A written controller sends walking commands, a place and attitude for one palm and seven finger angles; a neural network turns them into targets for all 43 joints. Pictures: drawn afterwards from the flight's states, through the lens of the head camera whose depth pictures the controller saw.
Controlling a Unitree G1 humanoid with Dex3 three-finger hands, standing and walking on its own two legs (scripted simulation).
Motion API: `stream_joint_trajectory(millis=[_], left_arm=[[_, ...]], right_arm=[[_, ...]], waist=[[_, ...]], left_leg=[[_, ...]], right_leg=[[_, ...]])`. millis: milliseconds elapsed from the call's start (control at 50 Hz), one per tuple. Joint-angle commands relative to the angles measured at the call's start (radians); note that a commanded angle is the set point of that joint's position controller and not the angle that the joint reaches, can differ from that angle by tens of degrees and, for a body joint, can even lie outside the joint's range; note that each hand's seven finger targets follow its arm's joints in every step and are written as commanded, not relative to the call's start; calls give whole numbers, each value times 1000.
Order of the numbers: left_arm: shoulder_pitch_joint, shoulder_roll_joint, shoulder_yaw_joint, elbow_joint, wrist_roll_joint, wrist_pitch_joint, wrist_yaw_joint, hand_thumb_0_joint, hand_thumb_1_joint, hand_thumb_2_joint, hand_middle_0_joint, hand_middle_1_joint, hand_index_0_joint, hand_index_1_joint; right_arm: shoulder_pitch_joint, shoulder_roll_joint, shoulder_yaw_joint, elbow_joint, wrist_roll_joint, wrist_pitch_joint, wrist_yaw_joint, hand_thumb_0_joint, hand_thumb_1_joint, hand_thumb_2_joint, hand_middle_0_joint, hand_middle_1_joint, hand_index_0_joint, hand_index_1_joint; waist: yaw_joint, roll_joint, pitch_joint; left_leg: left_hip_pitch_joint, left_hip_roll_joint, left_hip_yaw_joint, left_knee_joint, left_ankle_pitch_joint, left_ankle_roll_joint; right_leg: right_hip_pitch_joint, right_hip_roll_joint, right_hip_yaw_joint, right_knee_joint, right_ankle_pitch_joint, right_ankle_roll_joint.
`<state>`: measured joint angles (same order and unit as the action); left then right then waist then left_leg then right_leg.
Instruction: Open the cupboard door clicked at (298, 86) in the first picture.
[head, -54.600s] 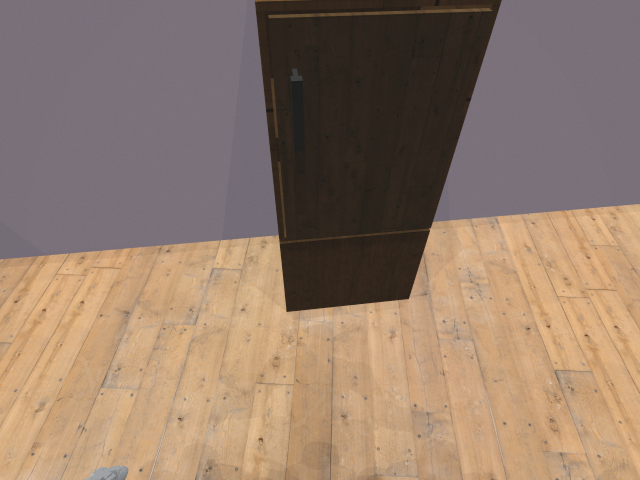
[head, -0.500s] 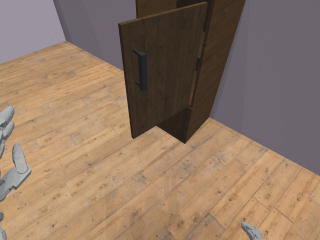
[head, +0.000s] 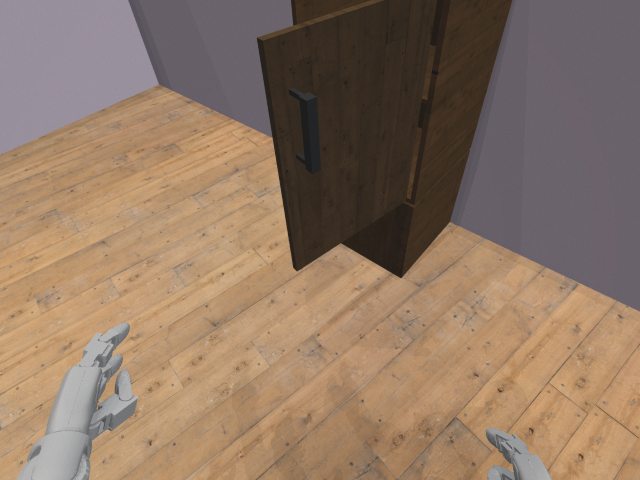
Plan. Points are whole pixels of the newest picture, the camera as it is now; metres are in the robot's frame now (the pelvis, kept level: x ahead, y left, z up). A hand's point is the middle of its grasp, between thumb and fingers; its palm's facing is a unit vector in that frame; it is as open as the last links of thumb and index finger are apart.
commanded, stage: let the arm hang, fingers relaxed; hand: left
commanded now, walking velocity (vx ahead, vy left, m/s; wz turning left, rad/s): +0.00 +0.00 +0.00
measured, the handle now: (304, 131) +0.69 +0.08 +0.08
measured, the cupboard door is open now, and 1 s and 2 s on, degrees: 79 79 79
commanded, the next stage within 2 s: look to check the result in 0.98 s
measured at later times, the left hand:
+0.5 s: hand out of the picture -0.09 +0.19 -0.16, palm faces +0.04 -0.97 -0.23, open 7.3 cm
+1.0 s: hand out of the picture +0.01 +0.16 -0.16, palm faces +0.03 -0.98 -0.20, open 7.3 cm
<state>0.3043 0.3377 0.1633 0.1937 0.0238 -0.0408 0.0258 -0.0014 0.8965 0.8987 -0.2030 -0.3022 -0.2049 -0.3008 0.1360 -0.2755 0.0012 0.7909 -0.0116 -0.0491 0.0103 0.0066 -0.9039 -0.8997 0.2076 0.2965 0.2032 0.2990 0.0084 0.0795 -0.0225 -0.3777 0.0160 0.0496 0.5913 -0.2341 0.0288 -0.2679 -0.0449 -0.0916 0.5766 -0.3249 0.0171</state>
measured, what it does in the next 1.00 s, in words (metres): stands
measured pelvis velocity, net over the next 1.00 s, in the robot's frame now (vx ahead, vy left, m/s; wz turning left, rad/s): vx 0.00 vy -0.01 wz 0.00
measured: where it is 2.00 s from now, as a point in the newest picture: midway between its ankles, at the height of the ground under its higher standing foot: outside the picture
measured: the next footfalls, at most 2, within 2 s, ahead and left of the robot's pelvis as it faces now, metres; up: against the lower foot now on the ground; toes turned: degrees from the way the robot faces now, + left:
none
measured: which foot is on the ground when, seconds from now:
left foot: down 0.00-1.00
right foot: down 0.00-1.00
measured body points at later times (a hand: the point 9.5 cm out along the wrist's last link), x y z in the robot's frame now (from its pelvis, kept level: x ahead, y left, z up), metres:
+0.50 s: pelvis -0.01 +0.00 +0.01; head +0.01 +0.00 +0.46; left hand -0.09 +0.24 -0.14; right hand -0.03 -0.21 -0.15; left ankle +0.05 +0.10 -0.73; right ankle -0.01 -0.13 -0.73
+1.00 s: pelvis +0.00 -0.01 +0.01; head +0.00 -0.02 +0.46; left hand +0.01 +0.21 -0.15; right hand -0.02 -0.22 -0.16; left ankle +0.05 +0.10 -0.73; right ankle -0.01 -0.13 -0.73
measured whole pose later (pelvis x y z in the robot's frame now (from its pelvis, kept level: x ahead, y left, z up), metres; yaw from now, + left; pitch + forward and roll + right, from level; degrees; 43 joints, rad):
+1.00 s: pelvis +0.00 -0.01 +0.01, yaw +0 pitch -2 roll +0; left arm 0.27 0.14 0.02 1.13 0.01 0.00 0.03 0.00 0.92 0.90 -0.20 -0.30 -0.20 -0.30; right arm 0.28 -0.13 -0.01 1.15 -0.02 0.02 -0.02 0.00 -0.91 -0.90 0.20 0.30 0.20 0.30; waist -0.02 0.02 0.04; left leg -0.24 0.02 0.05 0.44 -0.16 0.01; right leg -0.15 -0.03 -0.09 0.45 -0.27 0.00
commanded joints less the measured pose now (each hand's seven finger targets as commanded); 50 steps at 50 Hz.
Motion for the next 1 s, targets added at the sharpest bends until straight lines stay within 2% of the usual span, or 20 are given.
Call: stream_joint_trajectory(millis=[0, 20, 40, 80, 100, 140, 160, 200, 240, 280, 380, 520, 620, 720, 900, 960, 980], left_arm=[[-15, 53, -80, 301, 11, 31, -20, 0, 900, 900, -200, -300, -200, -300], [-37, 45, -93, 367, 7, 37, -17, 0, 900, 900, -200, -300, -200, -300], [-51, 33, -106, 431, 2, 42, -13, 0, 900, 900, -200, -300, -200, -300], [-29, 26, -119, 549, -3, 47, -7, 0, 900, 900, -200, -300, -200, -300], [-17, 20, -124, 608, -5, 46, -6, 0, 900, 900, -200, -300, -200, -300], [-2, 6, -129, 702, -11, 43, -6, 0, 900, 900, -200, -300, -200, -300], [12, -16, -121, 735, -10, 43, -4, 0, 900, 900, -200, -300, -200, -300], [33, -22, -124, 796, -12, 44, -5, 0, 900, 900, -200, -300, -200, -300], [46, -33, -131, 844, -13, 43, -5, 0, 900, 900, -200, -300, -200, -300], [64, -39, -134, 878, -13, 41, -4, 0, 900, 900, -200, -300, -200, -300], [93, -59, -139, 928, -14, 38, 3, 0, 900, 900, -200, -300, -200, -300], [116, -88, -137, 947, -12, 45, 10, 0, 900, 900, -200, -300, -200, -300], [109, -98, -133, 940, -11, 42, 14, 0, 900, 900, -200, -300, -200, -300], [86, -103, -128, 930, -11, 39, 15, 0, 900, 900, -200, -300, -200, -300], [47, -94, -125, 921, -14, 32, 14, 0, 900, 900, -200, -300, -200, -300], [41, -90, -125, 921, -15, 31, 12, 0, 900, 900, -200, -300, -200, -300], [42, -86, -123, 919, -15, 30, 13, 0, 900, 900, -200, -300, -200, -300]], right_arm=[[8, -109, -40, -27, -12, 18, -3, 0, -900, -900, 200, 300, 200, 300], [15, -92, -33, -3, -16, 29, -2, 0, -900, -900, 200, 300, 200, 300], [22, -81, -27, 22, -19, 38, -3, 0, -900, -900, 200, 300, 200, 300], [19, -83, -20, 64, -18, 45, -7, 0, -900, -900, 200, 300, 200, 300], [21, -74, -16, 89, -16, 44, -10, 0, -900, -900, 200, 300, 200, 300], [38, -56, -12, 137, -11, 48, -18, 0, -900, -900, 200, 300, 200, 300], [51, -44, -16, 154, -13, 51, -22, 0, -900, -900, 200, 300, 200, 300], [74, -32, -18, 188, -10, 58, -26, 0, -900, -900, 200, 300, 200, 300], [104, -23, -21, 221, -8, 62, -30, 0, -900, -900, 200, 300, 200, 300], [136, -21, -25, 244, -5, 65, -32, 0, -900, -900, 200, 300, 200, 300], [188, 2, -28, 292, -2, 66, -37, 0, -900, -900, 200, 300, 200, 300], [214, 35, -27, 324, -7, 68, -38, 0, -900, -900, 200, 300, 200, 300], [217, 56, -28, 330, -9, 65, -36, 0, -900, -900, 200, 300, 200, 300], [210, 67, -26, 335, -10, 58, -36, 0, -900, -900, 200, 300, 200, 300], [203, 69, -26, 333, -11, 57, -37, 0, -900, -900, 200, 300, 200, 300], [197, 63, -26, 335, -10, 56, -38, 0, -900, -900, 200, 300, 200, 300], [196, 57, -27, 332, -8, 55, -39, 0, -900, -900, 200, 300, 200, 300]], waist=[[-20, -286, -22], [-28, -219, -7], [-30, -136, -7], [-9, -3, -1], [-5, 26, -9], [-7, 38, 8], [-8, 73, 17], [-8, 79, 32], [-12, 50, 56], [-14, -21, 68], [-19, -80, 84], [-17, -76, 137], [-16, -83, 138], [-14, -63, 143], [-19, -81, 138], [-20, -64, 123], [-17, -83, 119]], left_leg=[[85, 60, -105, -58, 145, 12], [114, 54, -93, -67, 167, 4], [129, 64, -104, -102, 186, 3], [99, 90, -138, -183, 161, 11], [91, 89, -139, -200, 141, 11], [98, 79, -129, -223, 58, 0], [100, 77, -125, -232, 20, -2], [100, 78, -132, -256, -52, -2], [107, 76, -132, -269, -89, -3], [126, 80, -131, -269, -83, 0], [156, 81, -112, -256, -37, 3], [118, 81, -118, -284, -91, 3], [116, 76, -109, -282, -71, 1], [116, 75, -102, -279, -25, -1], [144, 69, -79, -239, 55, -10], [161, 73, -78, -238, 77, -11], [164, 76, -79, -232, 102, -8]], right_leg=[[-26, -119, 133, -151, 131, -85], [-40, -121, 129, -150, 134, -86], [-29, -101, 118, -138, 121, -77], [44, -62, 95, -133, 76, -49], [79, -60, 95, -144, 83, -46], [84, -62, 101, -182, 57, -51], [83, -61, 96, -196, 47, -56], [78, -59, 89, -219, 18, -59], [60, -59, 84, -234, 5, -60], [44, -57, 77, -247, -3, -59], [20, -62, 73, -254, -10, -58], [-4, -54, 71, -238, -46, -52], [-2, -55, 75, -232, -33, -51], [13, -59, 75, -227, 9, -50], [17, -73, 88, -255, 25, -57], [24, -74, 92, -257, 43, -56], [34, -72, 86, -257, 64, -56]])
